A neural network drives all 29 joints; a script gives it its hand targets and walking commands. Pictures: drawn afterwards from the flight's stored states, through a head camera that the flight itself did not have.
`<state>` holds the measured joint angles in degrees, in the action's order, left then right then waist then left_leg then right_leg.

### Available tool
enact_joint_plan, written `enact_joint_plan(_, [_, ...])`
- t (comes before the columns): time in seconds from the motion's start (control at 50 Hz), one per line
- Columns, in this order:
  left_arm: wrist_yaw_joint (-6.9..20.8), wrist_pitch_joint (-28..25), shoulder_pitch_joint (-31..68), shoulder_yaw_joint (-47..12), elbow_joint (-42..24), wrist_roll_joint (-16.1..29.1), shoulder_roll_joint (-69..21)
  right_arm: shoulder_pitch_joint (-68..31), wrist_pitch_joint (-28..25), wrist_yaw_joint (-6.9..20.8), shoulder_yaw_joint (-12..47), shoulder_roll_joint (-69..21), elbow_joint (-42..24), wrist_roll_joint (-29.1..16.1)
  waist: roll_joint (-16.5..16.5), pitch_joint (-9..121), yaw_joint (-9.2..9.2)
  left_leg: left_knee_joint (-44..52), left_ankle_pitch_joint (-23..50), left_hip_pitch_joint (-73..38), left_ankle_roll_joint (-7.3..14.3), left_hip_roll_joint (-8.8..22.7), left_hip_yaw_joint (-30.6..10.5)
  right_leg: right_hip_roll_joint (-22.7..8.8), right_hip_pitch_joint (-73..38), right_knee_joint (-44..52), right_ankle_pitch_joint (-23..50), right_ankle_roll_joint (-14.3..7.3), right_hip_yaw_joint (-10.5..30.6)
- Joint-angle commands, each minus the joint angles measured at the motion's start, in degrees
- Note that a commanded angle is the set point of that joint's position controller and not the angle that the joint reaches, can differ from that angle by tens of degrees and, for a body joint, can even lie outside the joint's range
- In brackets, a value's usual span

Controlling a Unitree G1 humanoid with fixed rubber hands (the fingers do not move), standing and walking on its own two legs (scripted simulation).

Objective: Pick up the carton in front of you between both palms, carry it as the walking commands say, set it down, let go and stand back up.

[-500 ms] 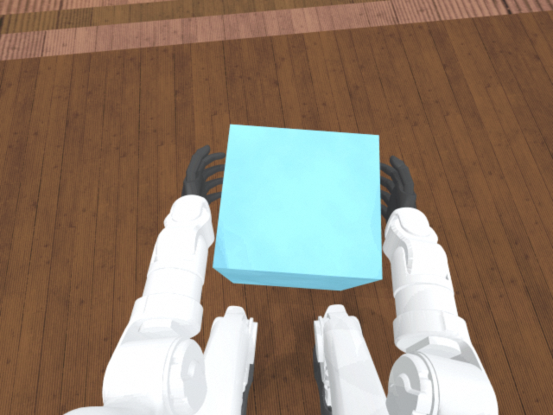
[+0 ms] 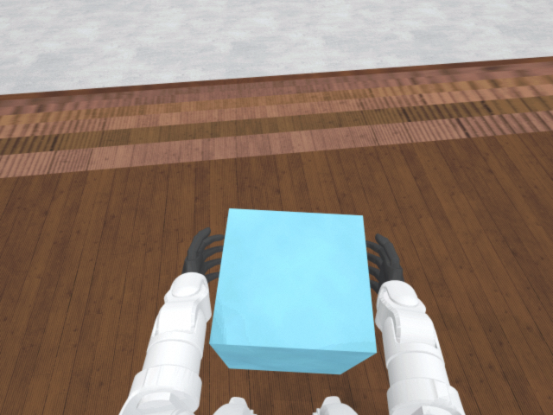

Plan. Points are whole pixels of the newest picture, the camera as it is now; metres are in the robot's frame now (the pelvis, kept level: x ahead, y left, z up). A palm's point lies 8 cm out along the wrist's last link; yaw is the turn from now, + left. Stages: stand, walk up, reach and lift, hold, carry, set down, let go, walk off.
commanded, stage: reach and lift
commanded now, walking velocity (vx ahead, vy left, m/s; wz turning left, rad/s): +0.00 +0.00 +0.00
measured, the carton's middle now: (289, 299) +0.33 -0.01 -0.10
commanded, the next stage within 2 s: hold in 1.36 s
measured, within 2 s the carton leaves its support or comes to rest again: neither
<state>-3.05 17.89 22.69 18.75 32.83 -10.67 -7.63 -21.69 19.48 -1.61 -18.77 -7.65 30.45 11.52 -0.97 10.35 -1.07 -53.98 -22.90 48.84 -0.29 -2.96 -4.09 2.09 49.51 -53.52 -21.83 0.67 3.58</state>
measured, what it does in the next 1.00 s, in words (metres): rises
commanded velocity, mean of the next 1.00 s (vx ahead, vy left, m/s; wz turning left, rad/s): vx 0.00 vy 0.00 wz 0.00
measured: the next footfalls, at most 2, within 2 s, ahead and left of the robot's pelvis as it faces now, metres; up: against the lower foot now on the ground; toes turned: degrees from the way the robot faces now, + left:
none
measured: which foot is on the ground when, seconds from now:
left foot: down 0.00-1.00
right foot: down 0.00-1.00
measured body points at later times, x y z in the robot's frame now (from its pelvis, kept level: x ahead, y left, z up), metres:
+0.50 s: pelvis +0.01 +0.00 +0.06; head -0.02 +0.00 +0.51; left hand +0.32 +0.15 +0.08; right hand +0.32 -0.16 +0.08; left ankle +0.03 +0.12 -0.68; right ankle +0.03 -0.12 -0.68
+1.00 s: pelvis +0.01 +0.00 +0.06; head -0.01 +0.00 +0.51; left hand +0.33 +0.15 +0.09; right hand +0.32 -0.15 +0.09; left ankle +0.03 +0.12 -0.68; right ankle +0.03 -0.13 -0.68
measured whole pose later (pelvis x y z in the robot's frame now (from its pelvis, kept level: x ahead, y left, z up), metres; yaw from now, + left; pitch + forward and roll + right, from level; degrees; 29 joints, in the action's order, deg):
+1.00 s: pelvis +0.01 +0.00 +0.06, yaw +0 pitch -5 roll +0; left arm 0.2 36.2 17.5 15.9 19.5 -16.8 -9.4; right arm -17.4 37.2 1.3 -15.6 -9.3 18.6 17.1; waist -0.4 -1.8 -0.4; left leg -23.5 -12.3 6.0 0.0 -1.6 -4.7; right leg 1.3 6.6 -22.9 -11.2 0.3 4.0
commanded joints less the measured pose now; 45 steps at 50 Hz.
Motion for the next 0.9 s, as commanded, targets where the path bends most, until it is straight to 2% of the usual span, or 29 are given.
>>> enact_joint_plan(0.0, [13.92,1.16,25.26,-33.23,0.71,6.71,-58.24,-26.0,0.39,12.96,34.08,-57.23,0.54,-6.84,0.67,24.0,-0.04,11.61,18.09,-18.5,0.48,-3.9,-1.5,4.32,-23.78,10.47,18.81,-0.96,1.37])
enact_joint_plan(0.12, [14.91,5.3,21.41,-35.45,-3.23,7.49,-58.16,-22.27,4.31,13.51,35.92,-57.32,-2.99,-7.62,0.9,17.66,0.55,19.15,21.35,-27.76,0.55,-2.88,-1.65,3.45,-32.7,17.97,21.9,-0.86,1.65])
enact_joint_plan(0.26, [15.98,11.74,19.1,-37.03,-9.39,8.51,-57.75,-19.37,10.59,14.13,36.98,-57.05,-8.17,-8.79,0.88,9.48,0.4,27.83,22.09,-36.98,0.4,-2.02,-1.39,2.81,-41.67,27.04,22.38,-0.69,1.48])
enact_joint_plan(0.36, [16.41,15.31,18.55,-32.6,-8.26,6.46,-55.46,-19.03,13.97,14.66,32.69,-55.54,-6.73,-6.81,0.51,0.93,0.4,31.75,15.83,-37.94,0.46,-1.89,-0.81,2.47,-42.94,30.95,16.29,-0.99,1.16])
enact_joint_plan(0.44, [17.0,15.61,22.27,-28.97,-6.39,4.72,-55.3,-22.68,14.43,15.49,29.12,-55.0,-4.76,-4.99,0.59,-2.06,0.41,32.67,10.13,-37.39,0.77,-1.67,-0.41,2.23,-42.47,31.58,11.1,-1.15,0.65])
enact_joint_plan(0.52, [17.52,15.11,26.71,-29.9,-7.53,5.35,-57.07,-27.35,13.93,16.01,30.86,-56.57,-6.41,-5.85,0.79,1.48,0.65,32.13,10.51,-38.58,0.9,-1.58,-0.33,2.13,-44.04,30.87,11.45,-1.06,0.39])
enact_joint_plan(0.62, [17.52,15.38,27.67,-30.75,-8.0,5.6,-57.03,-28.3,14.08,16.01,31.38,-56.32,-6.69,-6.1,0.69,2.63,0.53,32.39,10.72,-39.82,0.76,-1.62,-0.35,2.3,-44.94,31.1,11.58,-1.08,0.32])
enact_joint_plan(0.88, [16.83,16.9,22.56,-32.17,-11.87,6.38,-55.51,-23.24,15.56,15.5,32.21,-54.73,-10.56,-6.52,0.67,3.21,0.6,33.62,18.88,-43.77,0.07,-1.94,-0.44,2.79,-48.2,32.65,18.87,-0.78,0.31])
